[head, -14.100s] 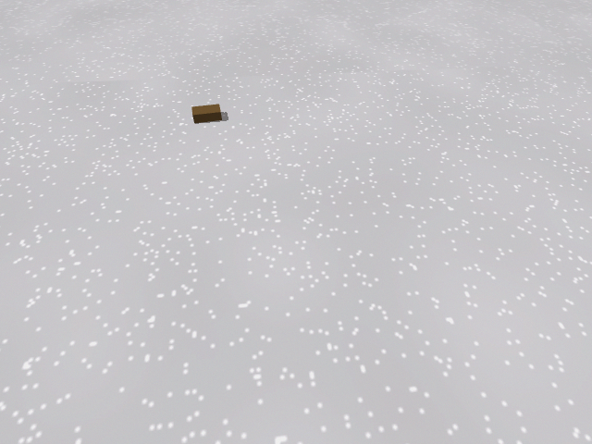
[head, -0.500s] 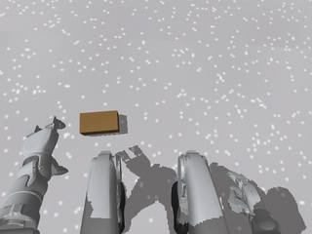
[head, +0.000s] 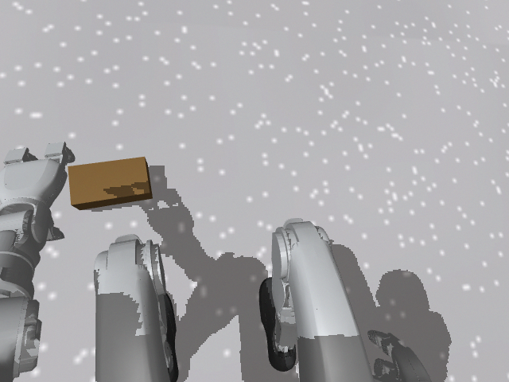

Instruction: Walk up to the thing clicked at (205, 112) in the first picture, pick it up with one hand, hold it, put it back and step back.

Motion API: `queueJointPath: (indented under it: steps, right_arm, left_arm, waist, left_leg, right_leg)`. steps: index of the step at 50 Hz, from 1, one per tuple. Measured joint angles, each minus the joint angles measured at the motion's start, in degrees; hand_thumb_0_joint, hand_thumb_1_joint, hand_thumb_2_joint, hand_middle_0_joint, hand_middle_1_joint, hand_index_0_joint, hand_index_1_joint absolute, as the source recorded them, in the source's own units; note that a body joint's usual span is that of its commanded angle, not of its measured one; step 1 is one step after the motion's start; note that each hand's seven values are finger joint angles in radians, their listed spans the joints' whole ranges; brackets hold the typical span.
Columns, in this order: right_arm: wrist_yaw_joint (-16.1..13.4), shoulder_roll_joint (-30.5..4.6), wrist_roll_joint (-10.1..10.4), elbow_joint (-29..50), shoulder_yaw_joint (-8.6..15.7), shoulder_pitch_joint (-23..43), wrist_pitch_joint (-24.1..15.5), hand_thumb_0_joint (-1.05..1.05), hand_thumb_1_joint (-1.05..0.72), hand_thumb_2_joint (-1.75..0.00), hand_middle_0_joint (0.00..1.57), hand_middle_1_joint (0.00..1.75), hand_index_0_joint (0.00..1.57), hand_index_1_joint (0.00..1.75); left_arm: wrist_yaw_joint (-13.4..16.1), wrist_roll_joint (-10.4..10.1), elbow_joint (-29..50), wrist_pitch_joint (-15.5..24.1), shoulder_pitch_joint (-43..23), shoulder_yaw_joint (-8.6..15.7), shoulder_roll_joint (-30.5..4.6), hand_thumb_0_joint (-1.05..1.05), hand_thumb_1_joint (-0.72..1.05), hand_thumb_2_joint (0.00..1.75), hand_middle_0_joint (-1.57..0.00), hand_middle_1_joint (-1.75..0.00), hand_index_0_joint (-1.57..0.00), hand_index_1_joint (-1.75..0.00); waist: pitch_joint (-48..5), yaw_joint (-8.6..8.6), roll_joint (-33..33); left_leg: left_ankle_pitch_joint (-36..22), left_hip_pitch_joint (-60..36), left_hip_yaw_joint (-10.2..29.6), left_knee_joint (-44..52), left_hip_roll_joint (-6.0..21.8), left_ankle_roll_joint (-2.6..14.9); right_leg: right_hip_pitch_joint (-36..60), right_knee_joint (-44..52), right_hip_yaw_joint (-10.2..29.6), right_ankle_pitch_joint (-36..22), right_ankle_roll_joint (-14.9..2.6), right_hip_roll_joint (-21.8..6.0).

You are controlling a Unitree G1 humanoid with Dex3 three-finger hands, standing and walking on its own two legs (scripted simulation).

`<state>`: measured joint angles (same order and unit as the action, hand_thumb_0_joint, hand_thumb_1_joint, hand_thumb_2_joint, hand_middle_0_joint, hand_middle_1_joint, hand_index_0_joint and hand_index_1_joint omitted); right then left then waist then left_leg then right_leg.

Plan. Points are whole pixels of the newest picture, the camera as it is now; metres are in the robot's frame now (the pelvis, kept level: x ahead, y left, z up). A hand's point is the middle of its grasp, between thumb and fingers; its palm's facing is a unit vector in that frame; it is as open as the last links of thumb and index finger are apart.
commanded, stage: rise first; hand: left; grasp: from above
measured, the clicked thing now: (112, 183) +0.49 +0.24 -0.35
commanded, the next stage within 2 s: none
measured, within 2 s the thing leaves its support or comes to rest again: neither
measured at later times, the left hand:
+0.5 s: hand (65, 193) +0.43 +0.29 -0.21, palm faces -0.46 -0.06 -0.89, open 14.0 cm
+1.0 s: hand (73, 189) +0.44 +0.28 -0.23, palm faces -0.46 -0.07 -0.89, open 14.0 cm
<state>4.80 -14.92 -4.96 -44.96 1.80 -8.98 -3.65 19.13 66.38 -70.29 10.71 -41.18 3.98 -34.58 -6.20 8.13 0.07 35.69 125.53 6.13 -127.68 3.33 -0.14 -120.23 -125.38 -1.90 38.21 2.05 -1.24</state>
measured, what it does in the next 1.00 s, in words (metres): lowers itself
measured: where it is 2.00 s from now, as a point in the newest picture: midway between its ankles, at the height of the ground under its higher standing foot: (222, 347)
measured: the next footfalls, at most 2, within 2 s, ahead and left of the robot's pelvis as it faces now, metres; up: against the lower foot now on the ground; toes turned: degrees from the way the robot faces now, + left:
none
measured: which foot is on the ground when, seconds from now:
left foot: down 0.00-1.00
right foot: down 0.00-1.00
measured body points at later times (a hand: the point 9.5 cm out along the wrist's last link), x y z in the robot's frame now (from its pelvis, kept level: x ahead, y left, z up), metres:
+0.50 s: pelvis +0.01 +0.00 -0.04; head +0.24 +0.05 +0.34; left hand +0.45 +0.29 -0.16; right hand +0.09 -0.28 -0.16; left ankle +0.10 +0.13 -0.35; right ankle +0.10 -0.14 -0.34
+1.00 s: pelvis +0.01 +0.00 -0.05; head +0.25 +0.05 +0.33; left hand +0.46 +0.28 -0.18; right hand +0.07 -0.28 -0.17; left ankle +0.10 +0.13 -0.35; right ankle +0.10 -0.14 -0.34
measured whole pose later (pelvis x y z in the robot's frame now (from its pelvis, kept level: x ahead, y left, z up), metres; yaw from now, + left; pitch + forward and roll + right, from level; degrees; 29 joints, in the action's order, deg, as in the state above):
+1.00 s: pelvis +0.01 +0.00 -0.05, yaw -2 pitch +33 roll -6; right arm 7.4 -15.5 -8.8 -44.7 -1.1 -6.7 -3.6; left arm 25.2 71.5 -80.5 12.7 -49.0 6.4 -38.7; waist -2.5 10.6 1.2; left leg 38.1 133.5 8.5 -137.8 3.4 -1.2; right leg -128.4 -134.9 -2.6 39.9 2.2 0.1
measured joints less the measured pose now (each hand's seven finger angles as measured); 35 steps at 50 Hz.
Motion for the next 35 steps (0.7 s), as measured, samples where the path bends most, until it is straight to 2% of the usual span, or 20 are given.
queueJointPath:
  steps: [9,13,22,35]
  right_arm:
    - [1.0,0.3,-1.6,0.3,-0.7,2.2,0.0,0.01,-0.91,-0.90,0.20,0.30,0.20,0.30]
    - [1.4,0.5,-2.2,0.3,-1.0,3.1,-0.1,0.00,-0.91,-0.90,0.20,0.30,0.20,0.30]
    - [1.9,0.6,-3.2,0.1,-1.5,3.7,-0.3,0.00,-0.91,-0.90,0.20,0.30,0.20,0.30]
    - [2.2,0.1,-3.3,-0.2,-1.6,2.5,0.3,0.00,-0.91,-0.90,0.20,0.30,0.20,0.30]
  left_arm:
    - [2.5,4.2,-4.0,1.6,-3.3,0.5,-1.1,0.00,-0.52,1.01,-0.09,-1.00,-0.09,-0.99]
    - [3.5,5.2,-5.5,2.2,-4.6,0.8,-1.6,0.00,-0.51,1.00,-0.09,-1.01,-0.09,-1.00]
    - [4.7,5.3,-7.8,1.7,-6.6,1.3,-2.3,0.00,-0.50,0.98,-0.09,-1.02,-0.10,-1.00]
    - [5.4,5.2,-8.0,1.5,-6.7,2.0,-2.8,0.00,-0.49,0.97,-0.08,-1.04,-0.10,-1.01]
  waist:
    - [0.9,0.34,0.3]
    - [1.4,0.38,0.5]
    - [2.3,0.80,1.1]
    - [2.8,1.66,1.1]
  left_leg:
    - [0.4,3.1,0.5,-3.4,0.0,-0.19]
    - [0.7,4.2,0.8,-4.7,0.0,-0.40]
    - [1.3,5.8,1.3,-6.7,0.0,-0.68]
    - [2.6,6.8,1.5,-8.4,0.1,-0.77]
  right_leg:
    - [-3.2,-3.4,0.1,0.4,0.18,0.4]
    - [-4.3,-4.8,0.0,0.6,0.16,0.5]
    - [-6.0,-6.7,-0.2,1.1,0.12,0.7]
    - [-7.0,-8.2,-0.2,2.2,0.23,1.0]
